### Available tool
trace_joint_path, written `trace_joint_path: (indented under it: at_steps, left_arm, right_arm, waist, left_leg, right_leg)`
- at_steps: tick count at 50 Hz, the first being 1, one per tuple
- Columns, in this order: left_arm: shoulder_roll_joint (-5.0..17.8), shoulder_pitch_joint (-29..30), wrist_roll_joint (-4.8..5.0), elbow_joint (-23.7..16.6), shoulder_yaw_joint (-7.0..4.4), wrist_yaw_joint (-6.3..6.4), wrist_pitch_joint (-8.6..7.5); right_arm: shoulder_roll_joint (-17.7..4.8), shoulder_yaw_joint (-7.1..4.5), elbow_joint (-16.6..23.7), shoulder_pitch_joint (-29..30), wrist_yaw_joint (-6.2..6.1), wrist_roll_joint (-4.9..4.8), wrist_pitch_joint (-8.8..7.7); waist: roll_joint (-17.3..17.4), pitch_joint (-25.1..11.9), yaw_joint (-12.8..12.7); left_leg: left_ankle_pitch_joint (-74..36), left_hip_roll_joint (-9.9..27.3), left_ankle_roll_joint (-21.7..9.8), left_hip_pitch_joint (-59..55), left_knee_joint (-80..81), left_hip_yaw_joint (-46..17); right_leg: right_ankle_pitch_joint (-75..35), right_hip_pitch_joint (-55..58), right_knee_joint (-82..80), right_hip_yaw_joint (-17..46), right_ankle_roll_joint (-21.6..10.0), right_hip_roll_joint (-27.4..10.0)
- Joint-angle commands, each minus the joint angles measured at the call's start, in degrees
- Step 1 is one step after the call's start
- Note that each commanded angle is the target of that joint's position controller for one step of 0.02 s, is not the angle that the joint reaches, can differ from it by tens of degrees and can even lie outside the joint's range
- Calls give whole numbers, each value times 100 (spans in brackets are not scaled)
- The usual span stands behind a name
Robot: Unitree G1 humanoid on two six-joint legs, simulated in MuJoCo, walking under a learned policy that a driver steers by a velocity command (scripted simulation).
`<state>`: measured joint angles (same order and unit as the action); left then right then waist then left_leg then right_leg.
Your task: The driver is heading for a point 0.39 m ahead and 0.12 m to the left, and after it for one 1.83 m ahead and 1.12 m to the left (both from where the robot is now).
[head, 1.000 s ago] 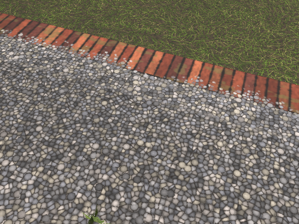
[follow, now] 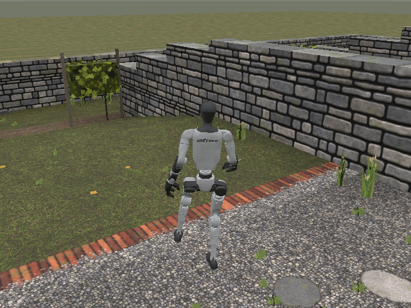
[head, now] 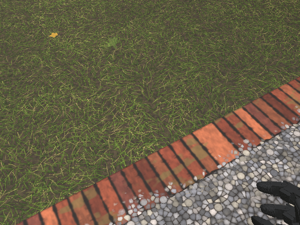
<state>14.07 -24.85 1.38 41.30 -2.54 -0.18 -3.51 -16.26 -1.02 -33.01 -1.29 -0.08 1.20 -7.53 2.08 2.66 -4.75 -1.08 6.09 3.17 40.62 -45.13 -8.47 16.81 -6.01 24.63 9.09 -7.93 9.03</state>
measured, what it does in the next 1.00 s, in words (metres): walks ahead, turning left: left foot, then right foot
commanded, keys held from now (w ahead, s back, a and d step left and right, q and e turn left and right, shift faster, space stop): w+shift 0.14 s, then w+q+shift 0.86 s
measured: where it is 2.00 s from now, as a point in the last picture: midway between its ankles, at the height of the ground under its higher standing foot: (74, 78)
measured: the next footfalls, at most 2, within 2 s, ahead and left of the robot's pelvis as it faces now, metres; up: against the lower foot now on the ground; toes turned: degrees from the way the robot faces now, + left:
left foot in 0.16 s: +0.36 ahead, +0.17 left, +0.00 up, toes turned -8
right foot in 0.60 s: +0.70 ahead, -0.08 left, +0.00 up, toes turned +15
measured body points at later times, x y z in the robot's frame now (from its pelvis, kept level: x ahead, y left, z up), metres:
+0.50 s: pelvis +0.42 +0.06 +0.00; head +0.44 +0.07 +0.45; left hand +0.70 +0.26 -0.03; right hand +0.35 -0.19 -0.12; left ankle +0.32 +0.18 -0.74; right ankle +0.63 -0.09 -0.69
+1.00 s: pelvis +0.84 +0.13 -0.04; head +0.85 +0.17 +0.41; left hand +0.66 +0.37 -0.17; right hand +1.18 +0.07 -0.08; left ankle +0.98 +0.31 -0.71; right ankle +0.67 -0.09 -0.73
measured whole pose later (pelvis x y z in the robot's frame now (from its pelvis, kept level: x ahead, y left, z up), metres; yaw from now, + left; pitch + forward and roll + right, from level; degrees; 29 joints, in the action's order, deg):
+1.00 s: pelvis +0.84 +0.13 -0.04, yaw +31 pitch +0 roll -3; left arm 18.6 -24.9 -0.4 49.6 -4.1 0.5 -4.8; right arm -18.3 -2.4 -31.1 -1.6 4.4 -2.3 -2.0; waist 1.2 2.9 -5.5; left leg 1.0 3.0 -6.5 43.1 -45.4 5.6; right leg 28.3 16.4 16.5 -15.4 4.1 -0.9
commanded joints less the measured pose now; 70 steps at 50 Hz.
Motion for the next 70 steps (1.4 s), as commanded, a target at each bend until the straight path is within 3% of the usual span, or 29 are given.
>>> trace_joint_path:
  at_steps: [1, 5, 8, 9, 10, 11, 13, 17, 25, 27, 29, 30, 31, 32, 34, 36, 38, 45, 48, 50, 51, 52, 53, 54, 55, 57, 60, 64, 70]
  left_arm:
    - [871, 265, 81, -294, -248, 61, -129]
    - [929, 76, 53, -17, -283, 99, -58]
    - [938, 652, -291, -173, -204, -20, 13]
    - [234, -372, -65, -229, -37, -46, -81]
    - [254, -471, 157, -146, 87, -54, -170]
    - [672, 384, 201, -304, 27, -67, -233]
    - [631, 1692, -88, -642, 78, -88, -416]
    - [449, 1556, -192, -649, 82, -105, -439]
    - [597, 2980, -65, -1062, 41, -136, -548]
    - [781, 2901, -2, -1060, -83, -87, -562]
    - [1144, 1596, 18, -873, -312, 5, -576]
    - [1503, 85, 0, -670, -426, 95, -498]
    - [1957, -242, -133, -452, -484, -10, -420]
    - [1345, 59, -119, -531, -390, -23, -382]
    - [849, 419, -139, -366, -264, 29, -314]
    - [548, 812, -295, -191, -182, 9, -295]
    - [363, 1011, -182, -52, -163, -30, -317]
    - [1125, 1118, -159, 174, -302, 77, -390]
    - [1635, 744, -186, 244, -376, 89, -296]
    - [1967, 801, -170, 168, -454, 129, -143]
    - [1952, 1041, -148, 19, -452, 130, -127]
    - [1428, 1004, -146, 18, -308, 110, -215]
    - [433, 88, -205, -401, 28, 11, -444]
    - [1070, 701, -37, -662, -3, -51, -692]
    - [1294, 1513, 138, -845, -58, -31, -768]
    - [1020, 1474, -61, -731, -9, 60, -712]
    - [1027, 1168, -163, -600, -77, 50, -411]
    - [510, 2522, -313, -1081, 75, 11, -402]
    - [966, 2963, 91, -1321, -175, -53, -484]
  right_arm:
    - [-251, -78, 442, 546, 70, -121, -77]
    - [-666, -273, 495, 523, 122, -265, -120]
    - [-1129, -544, 27, -2147, 20, -304, -57]
    - [-1626, -641, -243, -2910, 49, -95, -29]
    - [-1269, -567, -481, -3191, 179, -132, -58]
    - [-773, -441, -456, -2760, 156, -200, -5]
    - [-708, -401, -440, -2430, 198, -97, 91]
    - [-372, -273, -520, -2127, 183, -228, 100]
    - [-710, -414, -686, -2502, -49, -434, 203]
    - [-651, -410, -786, -2657, -61, -432, 291]
    - [-668, -394, -692, -2452, -22, -299, 344]
    - [-284, -258, -455, -2308, -15, -86, 343]
    - [382, -27, -221, -3220, -1, -475, 242]
    - [-98, -93, -359, -2867, -99, -647, 282]
    - [-416, -189, -254, -1745, -90, -375, 339]
    - [-193, -212, -73, -1448, 33, -342, 435]
    - [15, -171, 63, -1331, 115, -440, 591]
    - [-226, -120, 415, -200, 383, -269, 541]
    - [-551, -248, 501, -30, 481, -332, 483]
    - [-989, -478, 314, -1154, 465, -422, 546]
    - [-1415, -712, -82, -2601, 409, -402, 614]
    - [-1589, -800, -425, -3297, 280, -462, 699]
    - [-1981, -732, -130, -2529, 260, -310, 620]
    - [-1565, -669, 114, -2617, 253, -217, 526]
    - [-1359, -633, 41, -2588, 247, -164, 412]
    - [-1154, -545, 45, -1878, 282, -128, 246]
    - [-782, -423, 38, -1397, 170, -163, 236]
    - [-813, -435, -183, -1564, -57, -283, 287]
    - [-837, -537, -495, -2004, -139, -413, 360]
  waist:
    - [-601, 149, -93]
    - [-851, 217, -10]
    - [-897, -1438, 1477]
    - [1301, -2520, 1067]
    - [2377, -2482, 1094]
    - [1517, -1324, 1151]
    - [-214, -305, 1058]
    - [146, -11, 405]
    - [306, 257, 755]
    - [359, 154, 656]
    - [404, -776, -135]
    - [-204, -1999, -714]
    - [-2756, -2897, -103]
    - [-2214, -2049, -264]
    - [-663, -683, -267]
    - [-755, -104, 145]
    - [-807, 90, 345]
    - [-28, 631, 346]
    - [-427, 299, 485]
    - [-975, -400, 1268]
    - [-909, -1052, 1971]
    - [-7, -1013, 2073]
    - [2079, -1612, 755]
    - [1246, -2522, 1229]
    - [388, -1474, 1269]
    - [-834, -498, 534]
    - [-372, 39, 103]
    - [-200, 443, 560]
    - [396, 140, 809]
  left_leg:
    - [-1233, -440, 69, -1888, 1051, 677]
    - [-396, -325, -210, -1325, 1607, 512]
    - [819, -230, -796, -4269, 976, 625]
    - [3108, 1005, -1872, -6463, 1625, -2332]
    - [4969, 1380, -2060, -6756, 3016, -4594]
    - [4990, 1282, -1860, -6112, 3142, -4234]
    - [3054, 735, -1763, -4500, 3135, -2902]
    - [1985, 193, -1879, -3265, 3450, -1971]
    - [1611, 35, -1469, -2085, 3495, -1484]
    - [1096, 78, -1321, -2617, 2979, -1578]
    - [-395, -321, -976, -2422, 1056, -1199]
    - [380, -602, -830, -1432, -945, -769]
    - [3191, -986, -608, 428, -2934, -234]
    - [2797, -503, -623, 1231, -3699, -104]
    - [2031, -84, -635, 1252, -3666, 224]
    - [1771, 236, -657, 788, -3226, 166]
    - [1837, 432, -644, 797, -3079, 214]
    - [-441, 167, -682, 160, -745, 1020]
    - [-183, -565, -983, -887, -60, 1804]
    - [669, -1002, -1236, -2211, -167, 1997]
    - [631, -1088, -1518, -4115, 85, 1732]
    - [531, -739, -1772, -5680, 495, 873]
    - [1706, 414, -2848, -6898, 1252, -2358]
    - [4020, 919, -3029, -7026, 2682, -4182]
    - [4265, 867, -2624, -6111, 3238, -4166]
    - [3028, 514, -2354, -4050, 3183, -3255]
    - [2180, -95, -2301, -2437, 3329, -2042]
    - [1235, -783, -1942, -1179, 3263, -924]
    - [1896, -421, -1458, -2569, 2524, -1740]
  right_leg:
    - [-286, -1824, -1045, 784, -617, -973]
    - [-1256, -51, -470, 1232, -493, -1600]
    - [-4129, -422, 2509, 740, -133, -1360]
    - [-1777, -2458, 5122, 182, 318, -498]
    - [889, -3607, 5843, 184, 356, -305]
    - [668, -4250, 5994, 46, 216, -748]
    - [326, -4040, 5229, -194, 169, -1019]
    - [154, -3277, 3515, -231, 476, -1302]
    - [-2178, -1151, 663, -348, 1005, -844]
    - [-1625, -953, 391, -381, 911, -821]
    - [-1090, 695, 466, -339, 608, -1068]
    - [168, 2586, 679, 725, 325, -2104]
    - [2513, 4032, -433, 4091, -648, -3505]
    - [3312, 3394, -861, 4368, -523, -3381]
    - [1133, 1910, -826, 2280, -202, -2942]
    - [-6, 750, -1049, 1068, -88, -2539]
    - [-592, 325, -1245, 334, -21, -2484]
    - [-2031, -100, -1848, -1821, 324, -2085]
    - [-5745, 651, -1115, -2186, 484, -2128]
    - [-8190, 853, 737, -2199, 460, -2338]
    - [-8119, 25, 2414, -2068, 462, -2291]
    - [-3276, -1608, 4791, -1995, 729, -1524]
    - [1634, -3767, 6998, -1110, 876, -557]
    - [1087, -4273, 6890, 11, 627, -695]
    - [634, -4482, 6372, -50, 496, -884]
    - [178, -3702, 5315, 23, 577, -1276]
    - [94, -2967, 4252, -7, 923, -1523]
    - [-1904, -2068, 1954, -570, 1224, -1160]
    - [-2187, -1409, 376, -119, 1244, -978]
Keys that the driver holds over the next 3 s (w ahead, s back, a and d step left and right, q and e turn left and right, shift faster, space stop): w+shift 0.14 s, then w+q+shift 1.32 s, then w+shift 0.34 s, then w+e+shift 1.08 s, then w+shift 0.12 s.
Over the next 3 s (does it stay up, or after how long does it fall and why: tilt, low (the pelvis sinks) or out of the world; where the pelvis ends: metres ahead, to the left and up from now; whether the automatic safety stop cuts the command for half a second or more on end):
stays up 1.95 1.44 -0.01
